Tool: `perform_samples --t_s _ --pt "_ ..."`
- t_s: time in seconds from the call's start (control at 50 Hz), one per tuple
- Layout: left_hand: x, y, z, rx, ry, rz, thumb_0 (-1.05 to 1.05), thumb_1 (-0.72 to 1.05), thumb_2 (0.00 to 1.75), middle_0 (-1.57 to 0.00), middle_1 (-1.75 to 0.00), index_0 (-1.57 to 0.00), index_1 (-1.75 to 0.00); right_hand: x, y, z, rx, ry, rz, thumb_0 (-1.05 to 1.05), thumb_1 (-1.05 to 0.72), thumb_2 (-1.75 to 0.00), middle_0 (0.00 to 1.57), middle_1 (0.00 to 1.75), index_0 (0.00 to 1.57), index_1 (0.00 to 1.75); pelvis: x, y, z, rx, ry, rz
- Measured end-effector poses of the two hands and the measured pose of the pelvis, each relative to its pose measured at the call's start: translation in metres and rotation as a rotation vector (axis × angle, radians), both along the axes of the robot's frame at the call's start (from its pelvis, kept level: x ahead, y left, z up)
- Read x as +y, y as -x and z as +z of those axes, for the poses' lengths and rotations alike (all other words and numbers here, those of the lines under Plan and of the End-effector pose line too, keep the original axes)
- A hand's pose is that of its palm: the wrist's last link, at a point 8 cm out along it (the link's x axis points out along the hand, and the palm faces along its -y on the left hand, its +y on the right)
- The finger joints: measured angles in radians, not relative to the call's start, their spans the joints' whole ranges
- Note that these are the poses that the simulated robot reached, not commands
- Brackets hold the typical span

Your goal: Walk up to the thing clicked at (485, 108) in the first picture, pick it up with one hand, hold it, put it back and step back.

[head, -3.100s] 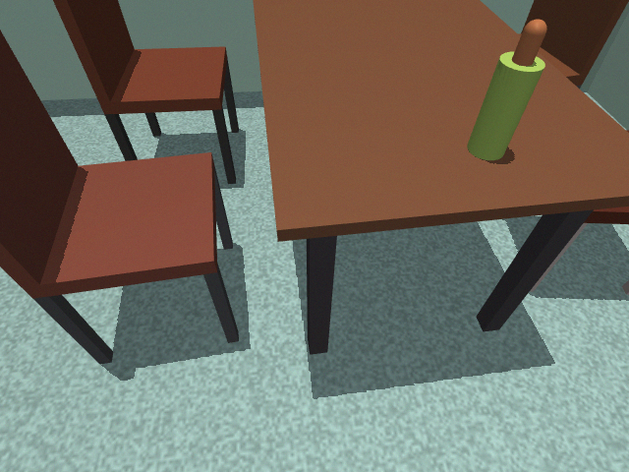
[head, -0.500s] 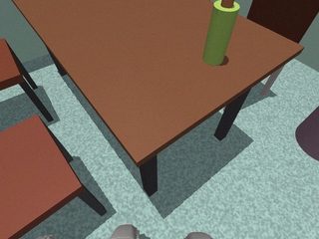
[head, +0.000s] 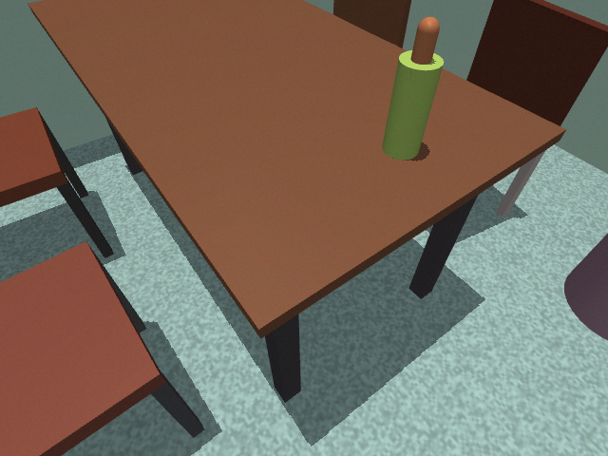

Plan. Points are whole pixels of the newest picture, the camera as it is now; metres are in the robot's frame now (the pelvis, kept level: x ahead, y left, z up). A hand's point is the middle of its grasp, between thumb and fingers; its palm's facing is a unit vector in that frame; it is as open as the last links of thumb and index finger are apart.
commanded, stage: walk up
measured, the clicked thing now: (413, 92) +0.71 -0.20 +0.10
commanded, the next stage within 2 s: stand in 0.80 s
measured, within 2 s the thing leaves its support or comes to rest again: neither
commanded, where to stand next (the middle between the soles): +0.07 +0.00 m, yaw +1 degrees
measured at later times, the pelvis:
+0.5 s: pelvis +0.01 +0.01 +0.01, yaw +1 degrees
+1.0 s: pelvis +0.02 +0.02 +0.01, yaw +2 degrees
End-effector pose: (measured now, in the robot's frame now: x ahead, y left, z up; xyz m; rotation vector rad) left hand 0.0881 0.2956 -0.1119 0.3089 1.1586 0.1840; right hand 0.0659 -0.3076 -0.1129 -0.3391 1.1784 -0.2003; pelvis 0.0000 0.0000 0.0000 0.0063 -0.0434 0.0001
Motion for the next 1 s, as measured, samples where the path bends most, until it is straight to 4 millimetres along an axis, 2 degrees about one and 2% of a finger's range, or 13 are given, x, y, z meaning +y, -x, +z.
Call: perform_samples --t_s 0.26,0.7,1.0 --pt "0.006 -0.015 0.006 -0.017 0.020 0.030 0.00 0.90 0.90 -0.20 -0.30 -0.20 -0.30 0.015 -0.021 0.011 -0.005 -0.003 0.019 0.00 -0.90 -0.90 0.20 0.30 0.20 0.30 0.006 -0.004 0.010 0.002 0.012 0.013" --pt "0.019 0.011 0.001 0.085 0.019 0.074 0.00 0.90 0.90 -0.20 -0.30 -0.20 -0.30 0.031 -0.032 0.011 0.027 -0.016 0.020 0.00 -0.90 -0.90 0.20 0.30 0.20 0.30 0.016 -0.013 0.014 0.017 0.010 0.026" --pt "0.019 0.008 0.004 0.080 0.005 0.062 0.00 0.90 0.90 -0.20 -0.30 -0.20 -0.30 0.032 -0.044 0.010 0.028 -0.027 0.024 0.00 -0.90 -0.90 0.20 0.30 0.20 0.30 0.017 -0.019 0.015 0.018 0.010 0.028"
